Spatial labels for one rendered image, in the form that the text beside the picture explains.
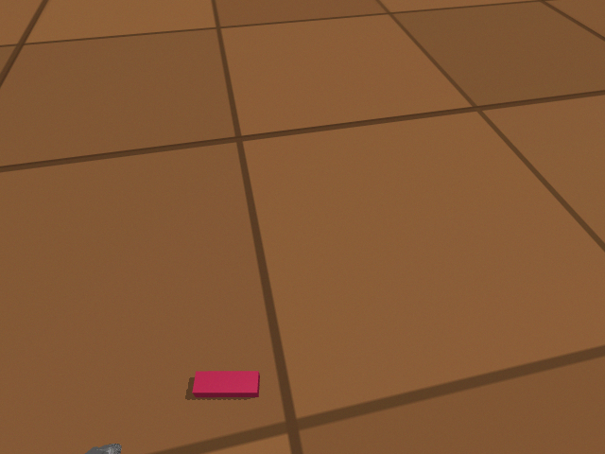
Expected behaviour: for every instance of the carton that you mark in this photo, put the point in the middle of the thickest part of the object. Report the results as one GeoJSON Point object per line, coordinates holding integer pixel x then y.
{"type": "Point", "coordinates": [226, 384]}

